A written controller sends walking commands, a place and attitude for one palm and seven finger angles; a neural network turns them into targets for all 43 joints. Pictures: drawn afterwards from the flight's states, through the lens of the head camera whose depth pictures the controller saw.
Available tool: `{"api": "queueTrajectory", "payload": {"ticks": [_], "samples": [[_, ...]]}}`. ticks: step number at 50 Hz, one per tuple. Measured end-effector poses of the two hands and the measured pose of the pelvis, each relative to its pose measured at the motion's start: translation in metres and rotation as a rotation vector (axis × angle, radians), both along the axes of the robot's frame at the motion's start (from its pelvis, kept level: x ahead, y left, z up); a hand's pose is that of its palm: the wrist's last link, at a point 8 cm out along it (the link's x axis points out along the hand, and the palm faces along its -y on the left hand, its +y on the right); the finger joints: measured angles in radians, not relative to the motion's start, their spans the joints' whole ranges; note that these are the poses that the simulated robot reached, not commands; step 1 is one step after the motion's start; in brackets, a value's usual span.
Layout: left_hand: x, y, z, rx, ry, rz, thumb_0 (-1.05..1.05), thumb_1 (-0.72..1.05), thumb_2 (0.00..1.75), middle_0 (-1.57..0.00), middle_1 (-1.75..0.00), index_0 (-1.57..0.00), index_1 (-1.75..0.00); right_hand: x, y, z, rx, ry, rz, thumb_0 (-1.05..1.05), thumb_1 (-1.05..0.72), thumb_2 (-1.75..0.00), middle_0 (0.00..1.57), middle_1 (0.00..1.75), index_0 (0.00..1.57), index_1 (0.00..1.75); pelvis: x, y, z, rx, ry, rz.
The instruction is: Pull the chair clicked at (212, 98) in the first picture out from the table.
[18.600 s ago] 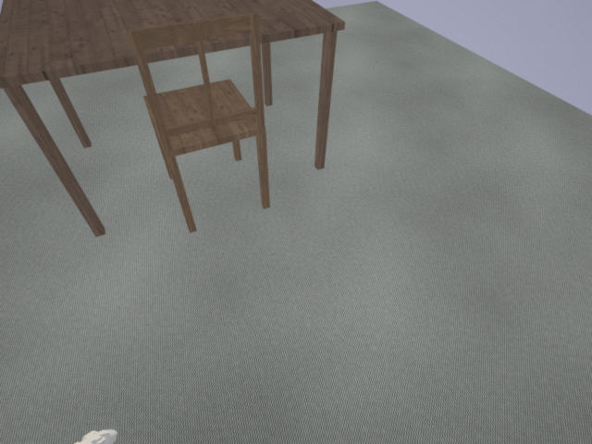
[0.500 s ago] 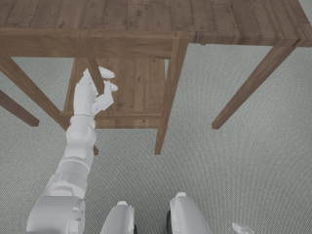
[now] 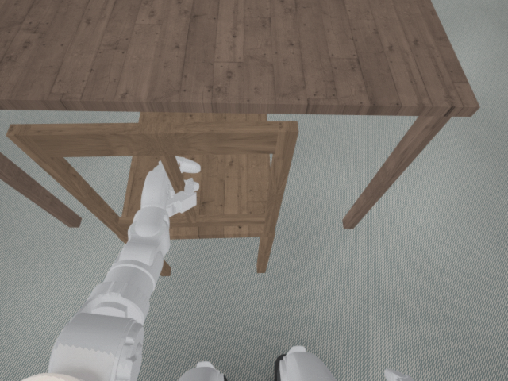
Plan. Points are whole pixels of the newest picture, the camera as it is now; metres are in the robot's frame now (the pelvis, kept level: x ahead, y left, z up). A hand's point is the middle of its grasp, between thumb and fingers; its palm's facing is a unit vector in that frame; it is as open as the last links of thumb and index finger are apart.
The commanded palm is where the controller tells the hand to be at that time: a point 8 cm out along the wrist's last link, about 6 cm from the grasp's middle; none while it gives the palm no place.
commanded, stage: step backward, pulling the chair out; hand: left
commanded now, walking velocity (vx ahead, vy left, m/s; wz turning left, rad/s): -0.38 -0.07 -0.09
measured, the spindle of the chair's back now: (181, 191) +0.45 +0.12 -0.07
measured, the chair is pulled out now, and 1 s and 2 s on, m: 0.04 0.18 0.24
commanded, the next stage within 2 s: none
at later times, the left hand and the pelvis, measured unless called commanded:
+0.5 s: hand (193, 221) +0.37 +0.09 -0.04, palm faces -0.08 -0.99 -0.15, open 4.8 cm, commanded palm +0.36 +0.14 -0.03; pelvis -0.03 +0.00 +0.02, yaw -4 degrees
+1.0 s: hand (189, 276) +0.28 +0.09 -0.04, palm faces -0.08 -0.98 -0.17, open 4.9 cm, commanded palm +0.29 +0.14 -0.03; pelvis -0.09 +0.00 +0.02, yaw -2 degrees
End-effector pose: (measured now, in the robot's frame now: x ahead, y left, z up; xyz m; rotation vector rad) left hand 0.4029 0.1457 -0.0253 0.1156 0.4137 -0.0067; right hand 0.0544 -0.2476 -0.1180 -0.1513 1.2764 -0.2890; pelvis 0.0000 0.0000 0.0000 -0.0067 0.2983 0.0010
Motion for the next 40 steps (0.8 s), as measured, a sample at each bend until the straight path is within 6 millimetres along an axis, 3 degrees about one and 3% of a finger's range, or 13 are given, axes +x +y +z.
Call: {"api": "queueTrajectory", "payload": {"ticks": [8,18,26,40], "samples": [[-0.004,-0.002,0.005,0.017,0.077,-0.061,0.03,0.79,0.82,-0.32,-1.18,-0.49,-1.45,-0.026,-0.017,0.029,-0.097,0.025,-0.061,0.00,-0.90,-0.90,0.20,0.30,0.20,0.30,0.003,0.008,0.020,-0.020,-0.053,-0.027],[-0.022,-0.003,0.005,0.032,0.068,-0.060,0.03,0.78,0.83,-0.34,-1.19,-0.49,-1.45,-0.053,-0.013,0.023,-0.074,0.020,-0.104,0.00,-0.91,-0.90,0.20,0.30,0.20,0.30,-0.012,0.008,0.021,-0.007,-0.100,-0.069],[-0.050,-0.005,0.006,0.041,0.072,-0.045,0.02,0.77,0.83,-0.35,-1.18,-0.49,-1.45,-0.065,-0.008,0.015,-0.044,-0.008,-0.100,0.00,-0.90,-0.90,0.20,0.30,0.20,0.30,-0.034,0.003,0.021,0.001,-0.116,-0.063],[-0.112,-0.006,0.007,0.053,0.071,-0.020,0.02,0.77,0.83,-0.36,-1.18,-0.50,-1.45,-0.079,-0.027,0.011,-0.073,-0.125,-0.044,0.00,-0.90,-0.90,0.20,0.30,0.20,0.30,-0.075,-0.005,0.014,0.021,-0.183,-0.052]]}}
